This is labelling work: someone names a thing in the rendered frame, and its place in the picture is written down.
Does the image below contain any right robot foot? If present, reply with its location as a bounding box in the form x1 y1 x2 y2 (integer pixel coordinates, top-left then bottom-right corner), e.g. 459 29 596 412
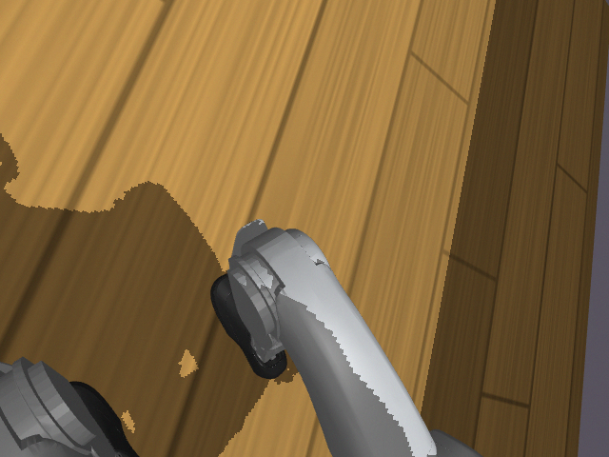
210 274 287 379

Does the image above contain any right robot hand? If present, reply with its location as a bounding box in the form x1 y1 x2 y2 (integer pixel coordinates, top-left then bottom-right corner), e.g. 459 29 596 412
429 429 483 457

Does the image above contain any left robot foot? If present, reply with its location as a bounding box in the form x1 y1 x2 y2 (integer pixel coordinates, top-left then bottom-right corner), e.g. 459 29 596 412
70 382 139 457

